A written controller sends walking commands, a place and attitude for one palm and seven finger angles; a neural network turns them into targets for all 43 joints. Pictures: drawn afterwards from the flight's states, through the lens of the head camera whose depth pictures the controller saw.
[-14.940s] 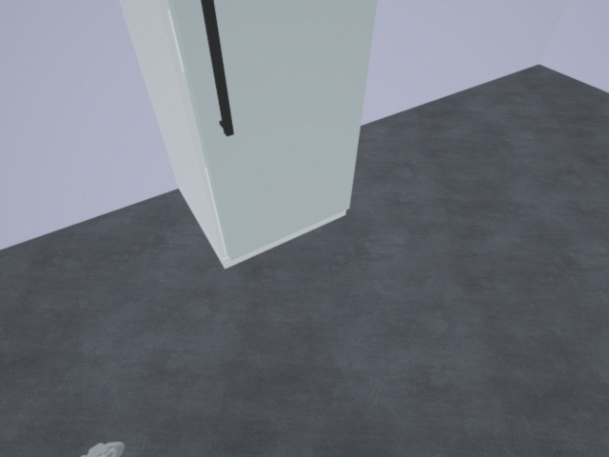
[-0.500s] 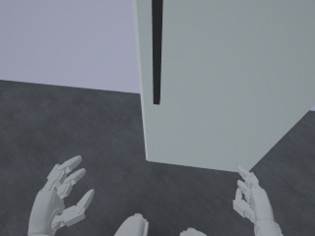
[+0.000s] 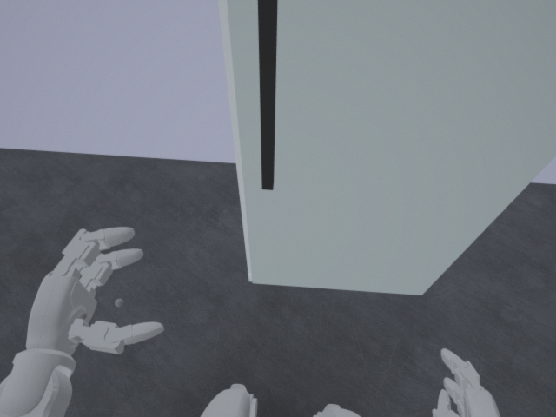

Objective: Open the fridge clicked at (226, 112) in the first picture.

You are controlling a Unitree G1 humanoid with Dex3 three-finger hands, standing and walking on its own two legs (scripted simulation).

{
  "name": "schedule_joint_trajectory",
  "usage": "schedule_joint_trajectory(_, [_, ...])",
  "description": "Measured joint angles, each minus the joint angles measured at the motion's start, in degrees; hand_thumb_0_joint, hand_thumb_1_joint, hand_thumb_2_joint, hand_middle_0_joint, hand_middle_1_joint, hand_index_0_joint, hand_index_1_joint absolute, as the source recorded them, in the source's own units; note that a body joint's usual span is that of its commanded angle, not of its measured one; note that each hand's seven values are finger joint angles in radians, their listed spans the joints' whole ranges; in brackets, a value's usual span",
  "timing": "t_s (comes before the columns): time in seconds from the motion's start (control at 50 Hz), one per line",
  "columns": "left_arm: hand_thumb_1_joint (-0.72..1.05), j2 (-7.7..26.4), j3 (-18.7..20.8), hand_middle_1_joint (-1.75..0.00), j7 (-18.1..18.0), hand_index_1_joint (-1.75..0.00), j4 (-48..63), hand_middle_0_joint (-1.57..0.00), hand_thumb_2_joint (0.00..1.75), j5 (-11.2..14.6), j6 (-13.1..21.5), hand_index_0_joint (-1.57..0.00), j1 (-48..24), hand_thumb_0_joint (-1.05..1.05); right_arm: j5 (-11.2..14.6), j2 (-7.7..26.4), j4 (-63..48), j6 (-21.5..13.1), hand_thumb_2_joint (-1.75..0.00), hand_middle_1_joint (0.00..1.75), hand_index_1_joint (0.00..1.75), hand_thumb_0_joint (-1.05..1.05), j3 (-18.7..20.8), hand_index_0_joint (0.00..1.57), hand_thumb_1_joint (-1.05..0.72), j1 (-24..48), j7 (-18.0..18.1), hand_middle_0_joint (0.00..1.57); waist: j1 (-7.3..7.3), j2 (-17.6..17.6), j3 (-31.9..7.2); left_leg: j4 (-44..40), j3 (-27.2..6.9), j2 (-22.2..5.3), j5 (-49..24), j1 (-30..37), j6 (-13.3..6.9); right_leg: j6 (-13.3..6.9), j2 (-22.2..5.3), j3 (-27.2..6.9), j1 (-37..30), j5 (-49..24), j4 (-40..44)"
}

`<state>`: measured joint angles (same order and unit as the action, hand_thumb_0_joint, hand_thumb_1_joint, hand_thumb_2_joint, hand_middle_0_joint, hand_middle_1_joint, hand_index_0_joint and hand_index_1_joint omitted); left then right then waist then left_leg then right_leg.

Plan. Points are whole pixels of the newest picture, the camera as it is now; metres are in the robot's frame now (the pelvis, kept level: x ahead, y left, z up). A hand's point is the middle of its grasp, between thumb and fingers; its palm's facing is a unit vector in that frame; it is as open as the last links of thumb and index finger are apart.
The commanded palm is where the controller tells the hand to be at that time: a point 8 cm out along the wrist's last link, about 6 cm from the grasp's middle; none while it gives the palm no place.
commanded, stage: raise the hand to about handle height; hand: left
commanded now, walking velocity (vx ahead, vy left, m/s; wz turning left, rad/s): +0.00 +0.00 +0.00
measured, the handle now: (269, 95) +0.54 +0.05 +0.16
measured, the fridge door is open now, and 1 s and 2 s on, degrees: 0 0 0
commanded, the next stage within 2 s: move the hooked fingers beside the handle in 1.06 s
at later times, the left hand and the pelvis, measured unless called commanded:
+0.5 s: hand (60, 252) +0.28 +0.27 +0.12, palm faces +0.10 -0.99 -0.08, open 13.9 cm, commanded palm +0.25 +0.32 +0.13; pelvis +0.01 +0.00 +0.03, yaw +0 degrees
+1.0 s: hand (58, 250) +0.28 +0.27 +0.13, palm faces +0.07 -1.00 -0.06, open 14.0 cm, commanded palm +0.25 +0.32 +0.13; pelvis +0.00 +0.00 +0.04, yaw +0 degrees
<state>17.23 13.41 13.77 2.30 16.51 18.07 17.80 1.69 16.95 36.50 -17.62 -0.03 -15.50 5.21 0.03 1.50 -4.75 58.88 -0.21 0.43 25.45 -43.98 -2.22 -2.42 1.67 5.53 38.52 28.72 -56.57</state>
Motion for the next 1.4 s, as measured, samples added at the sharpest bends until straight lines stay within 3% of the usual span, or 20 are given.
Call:
schedule_joint_trajectory(0.06, [-0.18,1.1,-0.6,-0.99,2.4,-0.99,-1.8,-0.27,0.43,0.3,-4.8,-0.28,-0.5,0.0,0.5,-0.4,-0.9,0.2,-0.9,0.3,0.3,0.01,-0.2,0.2,-0.9,1.2,0.7,0.2,0.04,-0.2,0.3,-1.6,0.4,0.0,-0.3,1.8,-0.2,0.2,0.0,-0.5,-1.7,-0.6,1.6])
schedule_joint_trajectory(0.1, [-0.22,1.6,0.0,-1.02,2.1,-1.02,-1.8,-0.28,0.41,0.5,-6.6,-0.28,-0.3,-0.01,0.4,-1.1,-1.5,0.1,-0.9,0.3,0.3,0.01,-0.5,0.2,-0.9,1.5,1.1,0.2,-0.03,-0.4,0.2,-3.0,0.6,0.0,-0.6,3.4,-0.2,0.3,0.1,-0.8,-3.2,-1.0,3.0])
schedule_joint_trajectory(0.22, [-0.36,1.9,4.6,-1.11,0.3,-1.11,-1.9,-0.29,0.35,1.9,-3.5,-0.29,-3.7,-0.01,0.2,-2.6,-1.7,-0.7,-0.9,0.3,0.3,0.01,-1.9,0.2,-0.9,2.7,0.5,0.2,-1.08,-0.5,0.0,-5.5,0.1,0.3,-1.2,6.8,-0.2,0.4,-0.1,-0.4,-7.0,-1.6,6.0])
schedule_joint_trajectory(0.28, [-0.41,2.7,5.3,-1.14,2.7,-1.15,-5.1,-0.29,0.33,2.0,-4.7,-0.3,-7.3,-0.01,0.5,-2.6,-1.5,-0.2,-0.9,0.3,0.3,0.01,-2.8,0.2,-0.9,3.4,0.4,0.2,-1.8,0.1,0.5,-6.2,-0.3,0.5,-1.6,7.6,-0.2,0.5,-0.2,0.0,-8.0,-2.0,6.9])
schedule_joint_trajectory(0.4, [-0.47,4.7,5.2,-1.18,8.0,-1.18,-10.0,-0.3,0.31,2.1,-11.8,-0.3,-10.4,-0.01,0.9,-2.7,-1.4,1.1,-0.9,0.3,0.3,0.01,-3.8,0.21,-0.9,3.6,1.6,0.2,-2.36,0.7,1.3,-9.3,0.0,0.6,-2.9,10.4,-0.4,0.7,-0.2,-0.4,-10.6,-3.5,10.1])
schedule_joint_trajectory(0.54, [-0.49,6.2,9.9,-1.19,8.4,-1.19,-13.4,-0.3,0.3,3.4,-9.1,-0.3,-15.6,-0.02,0.8,-2.4,0.4,1.3,-0.9,0.3,0.3,0.01,-3.6,0.21,-0.9,2.8,1.9,0.2,-2.33,-0.3,1.9,-11.9,0.0,0.5,-4.0,13.1,-0.1,0.4,0.0,-0.5,-13.2,-4.5,12.6])
schedule_joint_trajectory(0.6, [-0.49,7.6,10.8,-1.19,10.0,-1.2,-16.2,-0.3,0.3,3.6,-10.3,-0.3,-17.9,-0.02,1.2,-1.7,0.8,1.7,-0.9,0.3,0.3,0.01,-3.3,0.21,-0.9,2.5,2.0,0.2,-2.14,-0.2,2.0,-12.8,0.0,0.4,-4.4,13.7,0.0,0.4,0.1,-0.6,-13.9,-5.1,13.6])
schedule_joint_trajectory(0.72, [-0.49,7.5,9.3,-1.19,12.4,-1.2,-18.6,-0.3,0.3,3.7,-13.6,-0.3,-17.0,-0.02,1.7,-0.4,0.2,2.1,-0.9,0.3,0.3,0.01,-2.2,0.21,-0.9,1.9,2.1,0.2,-1.41,0.3,1.8,-14.4,0.7,0.3,-5.2,14.6,-0.2,0.6,0.2,-1.3,-14.3,-6.0,14.9])
schedule_joint_trajectory(0.88, [-0.49,5.6,10.4,-1.19,9.1,-1.2,-16.3,-0.3,0.3,2.7,-8.4,-0.3,-16.1,-0.02,0.9,-1.0,0.4,2.1,-0.9,0.3,0.3,0.01,-1.8,0.2,-0.9,1.7,1.4,0.2,-1.21,-1.0,2.1,-14.6,0.9,0.1,-5.6,15.0,0.0,0.3,0.3,-1.5,-14.5,-6.2,14.7])
schedule_joint_trajectory(1.06, [-0.49,6.3,9.5,-1.19,10.8,-1.2,-18.5,-0.3,0.3,2.9,-10.9,-0.3,-16.1,-0.02,1.3,-1.6,0.4,2.3,-0.9,0.3,0.3,0.01,-2.4,0.2,-0.9,2.1,1.9,0.2,-1.44,0.2,1.9,-14.8,0.7,0.2,-6.1,15.3,0.0,0.4,0.3,-1.3,-14.9,-6.8,15.0])
schedule_joint_trajectory(1.2, [-0.49,5.9,10.2,-1.2,10.7,-1.2,-19.6,-0.3,0.3,3.3,-9.2,-0.3,-17.6,-0.02,1.1,-1.9,0.7,1.9,-0.9,0.3,0.3,0.01,-2.9,0.21,-0.9,2.4,1.9,0.2,-1.73,-0.2,2.0,-14.5,0.5,0.1,-6.4,14.9,0.0,0.3,0.3,-1.1,-14.5,-6.9,14.6])
schedule_joint_trajectory(1.4, [-0.5,4.0,4.8,-1.2,7.9,-1.2,-22.7,-0.3,0.3,0.5,-9.8,-0.3,-25.8,-0.02,1.3,-1.6,1.8,1.2,-0.9,0.3,0.3,0.01,-2.8,0.21,-0.9,3.3,2.6,0.2,-1.22,-0.2,3.1,-13.7,-0.1,0.6,-6.7,13.2,-0.2,0.5,-0.1,-0.5,-13.2,-7.1,14.0])
